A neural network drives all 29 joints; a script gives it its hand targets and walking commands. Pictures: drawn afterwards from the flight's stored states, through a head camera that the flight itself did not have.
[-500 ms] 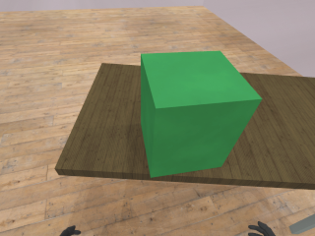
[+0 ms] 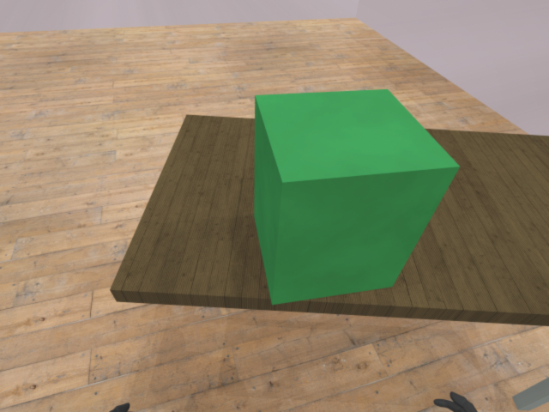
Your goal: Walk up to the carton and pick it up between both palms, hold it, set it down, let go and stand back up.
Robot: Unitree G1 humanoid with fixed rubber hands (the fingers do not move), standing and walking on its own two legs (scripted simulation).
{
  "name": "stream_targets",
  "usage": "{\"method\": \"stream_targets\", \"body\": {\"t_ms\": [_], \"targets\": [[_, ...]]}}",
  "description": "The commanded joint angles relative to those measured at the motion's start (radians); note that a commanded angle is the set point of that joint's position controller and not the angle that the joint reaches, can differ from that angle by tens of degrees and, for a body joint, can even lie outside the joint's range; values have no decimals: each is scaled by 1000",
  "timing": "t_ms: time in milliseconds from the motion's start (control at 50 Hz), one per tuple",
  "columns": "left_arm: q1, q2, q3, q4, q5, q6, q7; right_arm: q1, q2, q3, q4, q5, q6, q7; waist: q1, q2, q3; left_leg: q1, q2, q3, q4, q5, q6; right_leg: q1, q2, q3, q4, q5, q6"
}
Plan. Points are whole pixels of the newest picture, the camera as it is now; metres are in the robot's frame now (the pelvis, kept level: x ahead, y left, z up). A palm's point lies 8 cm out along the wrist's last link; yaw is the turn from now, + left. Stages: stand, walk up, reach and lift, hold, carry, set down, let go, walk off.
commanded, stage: stand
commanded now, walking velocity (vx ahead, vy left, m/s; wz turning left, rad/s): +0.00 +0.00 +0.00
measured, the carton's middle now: (329, 198) +0.46 -0.06 +0.08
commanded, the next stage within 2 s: none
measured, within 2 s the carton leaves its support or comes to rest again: neither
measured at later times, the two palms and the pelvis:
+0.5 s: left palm out of the picture +0.08 +0.28 -0.10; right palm out of the picture +0.10 -0.26 -0.09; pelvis -0.01 +0.00 +0.00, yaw +0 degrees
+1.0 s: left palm out of the picture +0.08 +0.28 -0.10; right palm out of the picture +0.09 -0.26 -0.09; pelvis -0.01 +0.00 +0.00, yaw +1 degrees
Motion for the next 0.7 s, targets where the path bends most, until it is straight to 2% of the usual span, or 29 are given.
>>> {"method": "stream_targets", "body": {"t_ms": [0,20,60,80,100,120,140,160,180,240,260,280,300,320,340,380,400,420,440,480,500,520,540,560,580,620,640,660,680], "targets": [[-34,167,76,12,-10,-43,1,-69,-305,-82,-26,-129,-42,-24,-12,107,-36,121,88,-163,-195,4,39,6,-73,69,-81,-21,-42],[-31,172,74,14,-22,-40,1,-83,-327,-82,-30,-135,-41,-28,-4,114,-38,112,88,-168,-207,2,43,1,-67,60,-62,-11,-40],[-51,178,70,25,-16,-48,5,-101,-302,-79,-29,-132,-38,-17,-9,58,4,80,95,-168,-191,33,46,11,-75,60,-84,-1,-39],[-18,188,74,27,-16,-54,5,-63,-308,-78,-15,-126,-36,-21,-6,68,-6,97,94,-166,-203,41,40,1,-81,66,-74,20,-45],[-7,181,72,34,-24,-52,5,-57,-299,-81,-23,-124,-42,-23,-20,125,14,95,90,-166,-215,6,41,2,-74,79,-80,41,-47],[-15,201,80,44,-26,-47,10,-85,-296,-79,-7,-136,-36,-19,-6,128,8,96,86,-177,-236,-13,44,10,-73,73,-64,35,-41],[-39,206,79,44,-17,-43,6,-103,-309,-82,-21,-129,-40,-20,-9,144,0,81,100,-169,-224,-8,39,17,-84,72,-87,7,-46],[-37,189,81,32,-15,-41,1,-83,-303,-85,-21,-120,-41,-23,-28,107,-17,131,95,-175,-222,21,35,-10,-67,57,-73,49,-42],[-12,186,83,35,-20,-51,2,-71,-299,-72,-3,-124,-40,-25,-1,121,-14,103,104,-179,-226,37,45,20,-69,66,-68,34,-39],[-35,187,73,45,-21,-47,7,-61,-327,-81,6,-123,-37,-22,-13,84,4,141,102,-180,-232,26,30,-27,-75,62,-70,18,-47],[-16,196,79,50,-13,-48,12,-76,-320,-81,5,-125,-34,-26,-12,91,-5,126,121,-216,-242,30,44,-6,-69,60,-63,19,-45],[-39,174,73,49,-19,-44,11,-93,-299,-71,3,-121,-38,-22,-24,123,19,107,116,-191,-233,0,35,-10,-82,69,-88,10,-43],[-14,174,71,45,-32,-50,10,-90,-293,-65,4,-131,-41,-27,-12,159,13,91,101,-208,-271,-47,39,-6,-77,71,-54,-7,-51],[-15,199,77,52,-24,-46,11,-104,-291,-64,5,-130,-40,-24,3,121,56,52,97,-197,-250,-46,40,-9,-74,75,-76,-16,-51],[-25,208,86,55,-24,-51,6,-94,-299,-73,15,-133,-42,-25,-13,111,-16,111,91,-172,-235,-47,34,0,-82,87,-82,-27,-50],[-11,199,79,59,-23,-48,2,-115,-293,-75,12,-130,-32,-26,-3,120,22,88,97,-186,-241,-29,37,-18,-74,69,-68,-3,-46],[-26,198,76,60,-18,-52,7,-94,-278,-70,15,-124,-32,-17,-13,80,60,51,102,-198,-239,-5,36,-19,-86,85,-78,-6,-57],[4,208,88,67,-20,-57,11,-94,-296,-73,25,-125,-34,-18,-3,92,-18,100,86,-177,-240,-33,31,10,-87,81,-81,2,-56],[-33,203,81,63,-13,-49,14,-77,-294,-70,35,-127,-34,-17,-21,99,-20,116,83,-158,-230,-6,23,26,-86,73,-87,37,-46],[-16,187,74,63,-26,-50,12,-87,-289,-64,21,-130,-44,-21,-13,65,25,113,90,-180,-223,19,35,-28,-82,82,-83,13,-52],[-19,190,70,76,-21,-54,12,-71,-317,-75,44,-123,-42,-17,-33,76,18,94,88,-176,-235,-13,28,-15,-86,77,-96,26,-47],[-27,202,77,55,-28,-54,9,-98,-304,-74,26,-122,-44,-21,-19,117,11,102,97,-170,-232,-1,28,-15,-88,75,-93,9,-49],[-23,208,79,74,-21,-50,8,-89,-312,-78,41,-123,-40,-16,-19,85,30,86,98,-192,-253,-33,27,-3,-78,66,-85,6,-49],[-2,191,79,68,-32,-52,6,-97,-309,-68,33,-125,-38,-18,-14,141,38,59,85,-177,-254,-45,33,7,-87,68,-78,9,-47],[-3,199,81,82,-25,-54,5,-124,-310,-73,41,-130,-28,-22,5,93,20,53,87,-198,-260,-70,33,5,-83,70,-70,-24,-46],[-18,192,76,80,-22,-54,5,-92,-288,-67,55,-126,-32,-22,-16,74,39,89,87,-180,-238,-52,29,-27,-93,74,-105,-39,-52],[-19,201,67,81,-16,-56,4,-89,-306,-70,54,-114,-37,-23,-16,39,27,78,93,-194,-242,-26,31,13,-89,78,-104,-14,-47],[-37,192,75,75,-27,-56,4,-117,-301,-70,50,-124,-40,-24,-13,65,2,105,81,-160,-229,0,30,9,-91,71,-103,12,-49],[-55,207,82,74,-20,-56,5,-103,-291,-67,61,-119,-40,-23,-19,77,17,114,91,-165,-224,73,25,-5,-101,92,-94,54,-56]]}}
